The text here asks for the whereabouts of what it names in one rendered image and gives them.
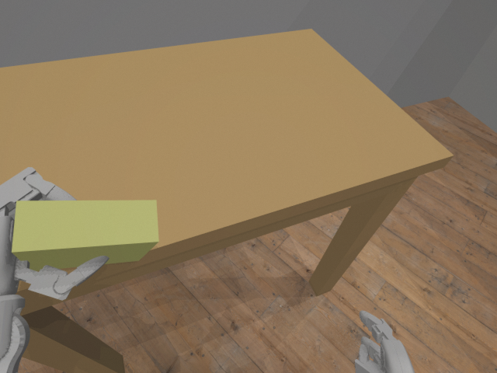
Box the right robot hand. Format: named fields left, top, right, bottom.
left=355, top=310, right=415, bottom=373

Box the robot left forearm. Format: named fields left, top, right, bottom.
left=0, top=295, right=30, bottom=373

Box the sponge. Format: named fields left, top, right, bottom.
left=12, top=200, right=159, bottom=271

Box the left robot hand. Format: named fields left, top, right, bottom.
left=0, top=167, right=109, bottom=301

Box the table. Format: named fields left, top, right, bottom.
left=0, top=29, right=454, bottom=373

